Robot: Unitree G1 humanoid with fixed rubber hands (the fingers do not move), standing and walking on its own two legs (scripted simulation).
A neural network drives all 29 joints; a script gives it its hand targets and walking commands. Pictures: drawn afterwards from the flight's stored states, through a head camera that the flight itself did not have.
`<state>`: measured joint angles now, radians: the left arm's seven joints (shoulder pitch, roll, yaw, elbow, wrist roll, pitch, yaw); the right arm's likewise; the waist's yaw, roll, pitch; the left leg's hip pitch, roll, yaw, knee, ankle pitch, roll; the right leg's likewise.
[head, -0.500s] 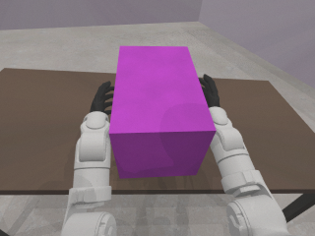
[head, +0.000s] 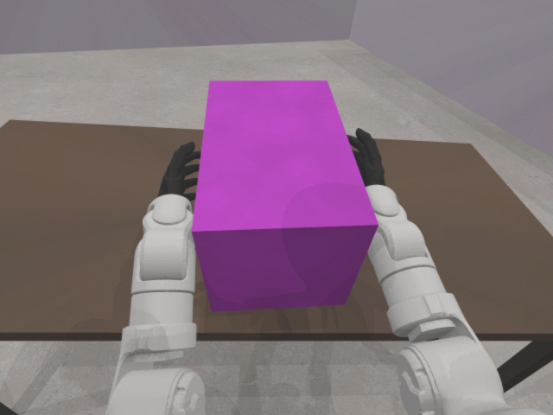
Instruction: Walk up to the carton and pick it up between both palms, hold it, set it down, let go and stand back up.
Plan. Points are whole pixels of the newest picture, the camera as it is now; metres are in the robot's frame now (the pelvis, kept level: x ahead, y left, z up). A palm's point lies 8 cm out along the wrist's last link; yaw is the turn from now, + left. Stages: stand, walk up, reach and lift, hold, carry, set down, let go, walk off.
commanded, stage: hold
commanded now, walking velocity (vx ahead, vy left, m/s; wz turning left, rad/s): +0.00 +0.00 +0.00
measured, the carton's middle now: (273, 187) +0.37 +0.00 +0.18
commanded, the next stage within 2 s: none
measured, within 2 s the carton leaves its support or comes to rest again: neither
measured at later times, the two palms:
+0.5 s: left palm (177, 196) +0.35 +0.13 +0.17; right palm (370, 185) +0.36 -0.14 +0.19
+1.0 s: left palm (177, 199) +0.35 +0.13 +0.16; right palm (368, 187) +0.36 -0.14 +0.18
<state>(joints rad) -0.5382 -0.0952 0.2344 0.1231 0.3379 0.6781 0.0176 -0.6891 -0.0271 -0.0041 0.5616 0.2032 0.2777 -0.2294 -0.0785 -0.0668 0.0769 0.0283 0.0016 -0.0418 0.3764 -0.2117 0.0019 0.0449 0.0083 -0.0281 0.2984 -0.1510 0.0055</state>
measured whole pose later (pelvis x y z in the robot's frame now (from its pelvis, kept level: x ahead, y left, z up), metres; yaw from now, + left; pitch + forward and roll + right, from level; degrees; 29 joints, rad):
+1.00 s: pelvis +0.00 +0.00 +0.00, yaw +0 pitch -10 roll -1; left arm -0.51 -0.09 0.22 0.09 0.33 0.68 0.01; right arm -0.66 -0.03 0.01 0.51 0.21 0.28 -0.24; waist -0.09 -0.07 0.07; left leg 0.01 0.00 -0.04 0.38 -0.21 0.00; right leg 0.03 0.01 -0.03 0.30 -0.15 0.01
